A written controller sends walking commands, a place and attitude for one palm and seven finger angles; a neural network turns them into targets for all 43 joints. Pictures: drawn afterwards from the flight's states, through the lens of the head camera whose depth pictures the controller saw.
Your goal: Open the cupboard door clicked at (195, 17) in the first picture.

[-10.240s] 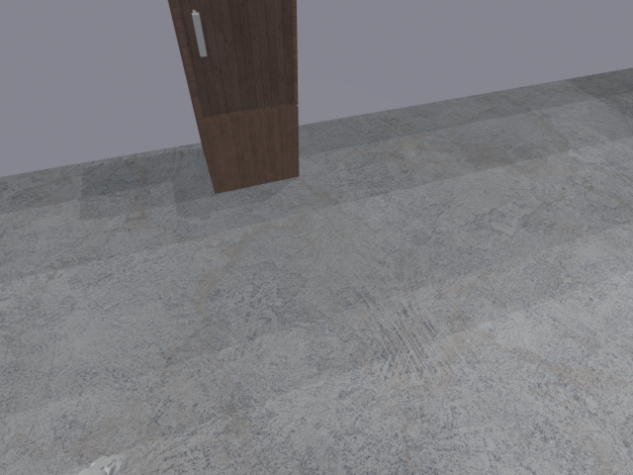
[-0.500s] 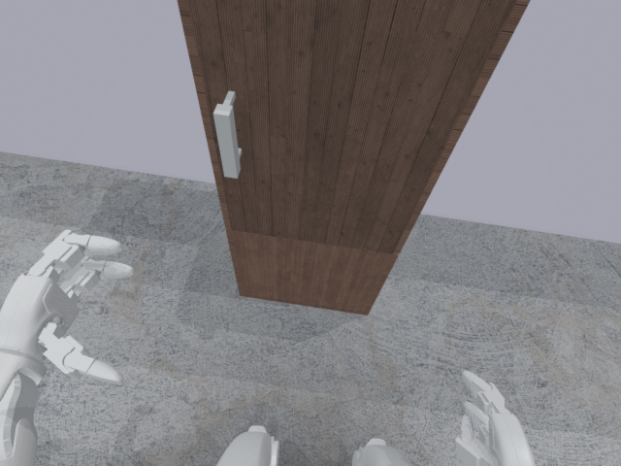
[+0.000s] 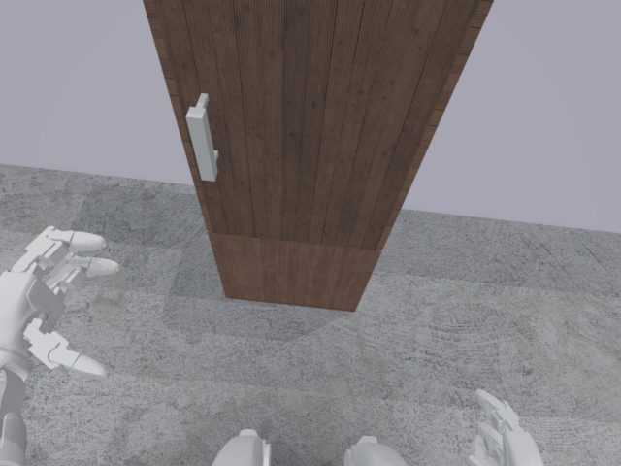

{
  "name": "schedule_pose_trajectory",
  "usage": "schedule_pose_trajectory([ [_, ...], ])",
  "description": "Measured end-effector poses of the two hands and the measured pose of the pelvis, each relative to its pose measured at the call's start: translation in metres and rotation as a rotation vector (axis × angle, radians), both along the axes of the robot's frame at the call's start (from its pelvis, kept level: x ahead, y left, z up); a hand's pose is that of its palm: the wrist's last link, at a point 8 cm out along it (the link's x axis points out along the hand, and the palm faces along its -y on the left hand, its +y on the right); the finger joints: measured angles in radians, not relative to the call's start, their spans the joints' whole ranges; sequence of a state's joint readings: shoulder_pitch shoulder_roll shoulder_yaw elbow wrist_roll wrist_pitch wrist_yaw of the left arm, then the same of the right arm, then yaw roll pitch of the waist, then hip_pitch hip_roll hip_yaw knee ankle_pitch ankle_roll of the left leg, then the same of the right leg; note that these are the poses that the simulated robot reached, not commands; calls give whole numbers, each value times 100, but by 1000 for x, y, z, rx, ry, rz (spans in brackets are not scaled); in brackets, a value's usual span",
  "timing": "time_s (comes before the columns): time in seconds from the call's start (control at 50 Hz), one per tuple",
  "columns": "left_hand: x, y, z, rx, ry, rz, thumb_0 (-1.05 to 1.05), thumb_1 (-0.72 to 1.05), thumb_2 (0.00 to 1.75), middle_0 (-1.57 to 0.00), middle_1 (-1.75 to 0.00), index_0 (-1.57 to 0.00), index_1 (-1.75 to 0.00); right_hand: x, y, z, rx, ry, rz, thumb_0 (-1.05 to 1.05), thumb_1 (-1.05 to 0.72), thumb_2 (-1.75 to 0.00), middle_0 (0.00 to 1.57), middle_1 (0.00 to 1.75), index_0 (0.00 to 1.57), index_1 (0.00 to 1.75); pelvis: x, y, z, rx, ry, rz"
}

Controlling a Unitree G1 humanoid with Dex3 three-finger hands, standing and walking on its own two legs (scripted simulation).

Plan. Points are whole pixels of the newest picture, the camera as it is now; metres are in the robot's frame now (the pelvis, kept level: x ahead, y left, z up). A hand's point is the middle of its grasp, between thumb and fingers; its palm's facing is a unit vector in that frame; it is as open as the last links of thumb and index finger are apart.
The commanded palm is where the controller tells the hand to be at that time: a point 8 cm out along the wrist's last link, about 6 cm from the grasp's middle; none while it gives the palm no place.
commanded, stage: raise the hand with hooked fingers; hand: left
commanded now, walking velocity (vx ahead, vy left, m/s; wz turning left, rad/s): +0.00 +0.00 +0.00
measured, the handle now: (206, 138) +0.58 +0.19 +0.04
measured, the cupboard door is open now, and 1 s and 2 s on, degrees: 0 0 0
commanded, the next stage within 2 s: move the hooked fingers beside the handle in 0.10 s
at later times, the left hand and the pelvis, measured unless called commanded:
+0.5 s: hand (100, 271) +0.33 +0.27 +0.05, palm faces -0.07 -1.00 -0.02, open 14.0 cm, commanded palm +0.31 +0.32 +0.05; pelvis -0.01 -0.01 -0.01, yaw +0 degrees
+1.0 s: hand (130, 221) +0.40 +0.26 +0.05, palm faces -0.07 -1.00 -0.01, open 14.0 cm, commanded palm +0.39 +0.30 +0.05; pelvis +0.00 +0.00 -0.01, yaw -1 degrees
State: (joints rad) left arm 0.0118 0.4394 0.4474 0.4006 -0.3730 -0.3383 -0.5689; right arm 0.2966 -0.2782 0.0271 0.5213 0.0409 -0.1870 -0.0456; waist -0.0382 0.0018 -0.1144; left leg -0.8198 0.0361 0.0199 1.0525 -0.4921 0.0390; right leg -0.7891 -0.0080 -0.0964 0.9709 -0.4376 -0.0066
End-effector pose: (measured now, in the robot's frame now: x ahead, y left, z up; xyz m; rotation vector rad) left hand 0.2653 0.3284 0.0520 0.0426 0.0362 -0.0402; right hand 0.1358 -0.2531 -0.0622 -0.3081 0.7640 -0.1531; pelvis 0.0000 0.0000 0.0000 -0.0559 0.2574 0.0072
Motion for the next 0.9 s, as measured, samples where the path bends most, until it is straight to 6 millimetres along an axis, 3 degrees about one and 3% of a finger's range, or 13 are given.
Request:
schedule_pose_trajectory([
  [0.3, -3, 0, 0, -12, 7, 19, -1, -50, 30, -30, -120, -30, -120, 10, 2, -5, 20, -28, 30, 1, -90, -90, 20, 30, 20, 30, -4, -8, -2, 5, -4, 7],
  [0.6, 69, -3, -2, -38, 3, -32, -1, -50, 30, -30, -120, -30, -120, -22, -14, -18, -22, 89, -49, 1, -90, -90, 20, 30, 20, 30, -4, -8, -8, 2, 39, -7],
  [0.9, 105, -8, -4, -35, -8, -20, -1, -50, 30, -30, -120, -30, -120, -55, -11, -26, -14, 237, -113, 1, -90, -90, 20, 30, 20, 30, 3, 1, -6, 1, 68, -18],
])
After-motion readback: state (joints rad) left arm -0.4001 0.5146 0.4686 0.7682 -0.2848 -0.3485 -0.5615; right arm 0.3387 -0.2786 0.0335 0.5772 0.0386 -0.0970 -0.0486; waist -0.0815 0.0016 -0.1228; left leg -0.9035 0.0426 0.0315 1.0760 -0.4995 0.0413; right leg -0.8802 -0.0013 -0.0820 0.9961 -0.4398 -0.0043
